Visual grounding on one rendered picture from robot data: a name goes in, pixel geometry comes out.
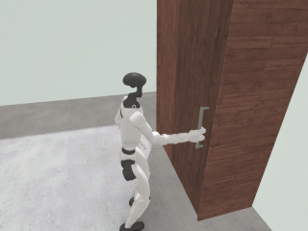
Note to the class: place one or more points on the robot right hand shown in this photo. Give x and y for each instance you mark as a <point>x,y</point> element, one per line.
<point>196,135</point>

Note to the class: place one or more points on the wardrobe door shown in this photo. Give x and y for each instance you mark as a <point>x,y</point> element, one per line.
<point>203,28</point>
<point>168,61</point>

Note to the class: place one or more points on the right robot upper arm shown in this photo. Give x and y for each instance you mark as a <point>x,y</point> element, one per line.
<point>138,121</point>

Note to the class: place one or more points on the humanoid robot head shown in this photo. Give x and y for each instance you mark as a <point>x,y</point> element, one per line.
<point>133,79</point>

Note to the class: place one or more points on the left robot foot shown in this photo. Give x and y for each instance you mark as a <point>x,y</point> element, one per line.
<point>133,199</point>

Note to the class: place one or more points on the right robot forearm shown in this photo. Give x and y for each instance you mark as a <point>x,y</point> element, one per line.
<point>165,139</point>

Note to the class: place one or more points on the handle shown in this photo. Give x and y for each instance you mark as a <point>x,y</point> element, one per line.
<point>200,123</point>

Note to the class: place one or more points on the left robot upper arm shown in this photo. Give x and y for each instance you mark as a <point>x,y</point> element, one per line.
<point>117,117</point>

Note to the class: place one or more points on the robot left hand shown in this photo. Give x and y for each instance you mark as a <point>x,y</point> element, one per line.
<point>142,144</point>

